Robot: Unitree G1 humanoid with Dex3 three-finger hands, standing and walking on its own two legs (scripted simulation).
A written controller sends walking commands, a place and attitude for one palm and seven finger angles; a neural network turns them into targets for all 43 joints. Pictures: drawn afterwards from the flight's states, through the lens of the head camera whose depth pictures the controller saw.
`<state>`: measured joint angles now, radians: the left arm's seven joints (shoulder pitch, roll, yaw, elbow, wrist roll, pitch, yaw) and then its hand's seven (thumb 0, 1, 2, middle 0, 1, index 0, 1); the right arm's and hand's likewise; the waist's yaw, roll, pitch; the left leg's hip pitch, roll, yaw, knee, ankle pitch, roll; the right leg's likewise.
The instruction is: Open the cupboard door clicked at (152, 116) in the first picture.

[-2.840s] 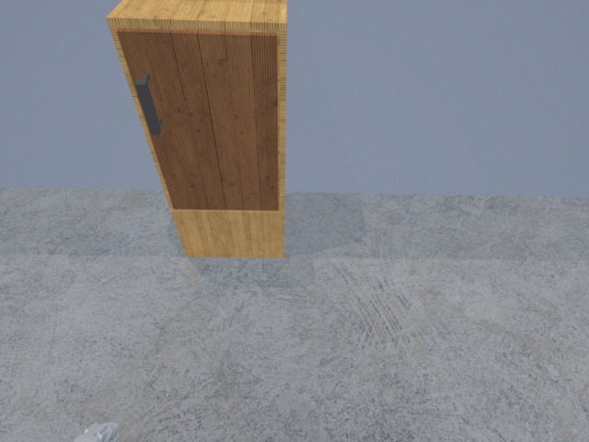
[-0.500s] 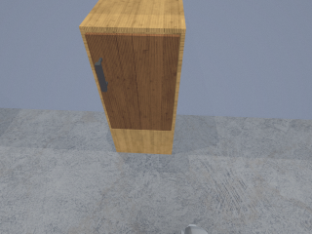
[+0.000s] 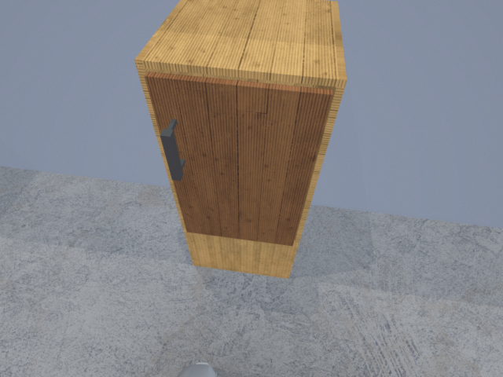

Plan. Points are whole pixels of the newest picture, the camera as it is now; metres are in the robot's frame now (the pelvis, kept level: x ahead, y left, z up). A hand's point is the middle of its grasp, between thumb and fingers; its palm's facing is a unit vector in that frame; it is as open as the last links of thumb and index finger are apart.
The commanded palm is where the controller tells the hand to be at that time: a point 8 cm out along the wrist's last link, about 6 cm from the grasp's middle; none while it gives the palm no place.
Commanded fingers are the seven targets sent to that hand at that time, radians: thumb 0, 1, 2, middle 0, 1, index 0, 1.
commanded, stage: come to a stop and stand still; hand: left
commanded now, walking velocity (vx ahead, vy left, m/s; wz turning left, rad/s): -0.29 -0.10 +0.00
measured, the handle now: (175, 150) +0.57 +0.23 -0.03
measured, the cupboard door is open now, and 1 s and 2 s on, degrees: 0 0 0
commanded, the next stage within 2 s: look again from close up in 1.44 s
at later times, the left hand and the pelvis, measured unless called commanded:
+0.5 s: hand out of the picture +0.02 +0.17 -0.16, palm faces +0.02 -0.96 -0.29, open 7.4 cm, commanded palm none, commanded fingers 0.00 0.90 0.90 -0.20 -0.30 -0.20 -0.30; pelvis -0.04 -0.03 +0.00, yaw -2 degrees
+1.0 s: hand out of the picture -0.10 +0.17 -0.17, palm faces +0.10 -0.98 -0.20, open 7.4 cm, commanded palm none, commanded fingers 0.00 0.90 0.90 -0.20 -0.30 -0.20 -0.30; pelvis -0.05 +0.00 +0.00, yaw -1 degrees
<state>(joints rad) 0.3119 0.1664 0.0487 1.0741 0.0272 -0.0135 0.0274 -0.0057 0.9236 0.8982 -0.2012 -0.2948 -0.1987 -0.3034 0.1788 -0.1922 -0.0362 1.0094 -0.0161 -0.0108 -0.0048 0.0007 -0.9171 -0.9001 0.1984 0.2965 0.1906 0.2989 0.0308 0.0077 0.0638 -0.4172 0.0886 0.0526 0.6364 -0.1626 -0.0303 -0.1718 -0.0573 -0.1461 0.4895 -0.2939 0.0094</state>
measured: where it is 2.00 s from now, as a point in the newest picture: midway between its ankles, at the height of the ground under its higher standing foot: outside the picture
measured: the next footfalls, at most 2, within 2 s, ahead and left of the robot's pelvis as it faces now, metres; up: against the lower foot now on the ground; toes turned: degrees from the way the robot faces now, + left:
left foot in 0.02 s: +0.12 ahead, +0.14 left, +0.00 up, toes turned +6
right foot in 0.42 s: -0.01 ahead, -0.13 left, +0.00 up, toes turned -6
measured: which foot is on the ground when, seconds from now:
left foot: up 0.00-0.00, down 0.02-0.44, up 0.46-0.98, down 1.00-1.00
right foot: down 0.00-0.04, up 0.06-0.40, down 0.42-1.00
